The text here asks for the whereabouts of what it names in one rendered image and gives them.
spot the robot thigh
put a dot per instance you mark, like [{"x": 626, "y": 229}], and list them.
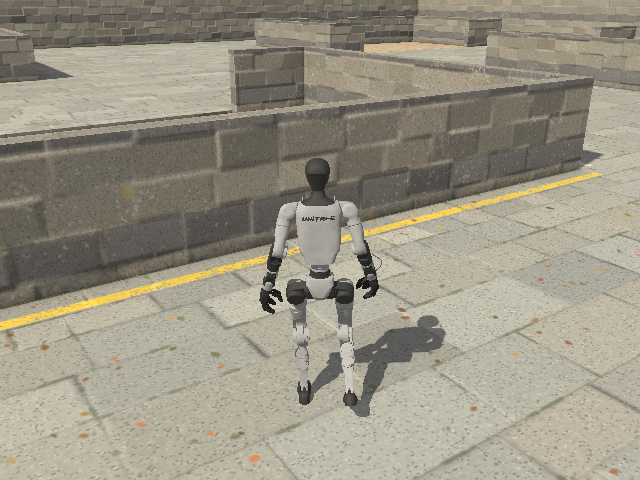
[
  {"x": 344, "y": 298},
  {"x": 297, "y": 301}
]

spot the robot left upper arm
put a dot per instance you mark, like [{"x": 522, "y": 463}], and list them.
[{"x": 287, "y": 211}]

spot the left robot forearm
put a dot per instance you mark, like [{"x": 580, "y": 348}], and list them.
[{"x": 271, "y": 272}]

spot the robot left thigh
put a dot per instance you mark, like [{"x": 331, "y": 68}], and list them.
[{"x": 297, "y": 301}]

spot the robot left hand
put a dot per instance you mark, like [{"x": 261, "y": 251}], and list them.
[{"x": 265, "y": 299}]

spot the robot right hand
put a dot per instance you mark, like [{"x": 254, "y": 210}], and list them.
[{"x": 366, "y": 284}]

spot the right robot forearm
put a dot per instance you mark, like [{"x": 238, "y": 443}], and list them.
[{"x": 367, "y": 264}]

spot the robot right thigh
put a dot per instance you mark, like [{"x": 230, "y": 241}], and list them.
[{"x": 344, "y": 298}]

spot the robot right upper arm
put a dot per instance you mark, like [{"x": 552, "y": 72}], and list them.
[{"x": 350, "y": 211}]

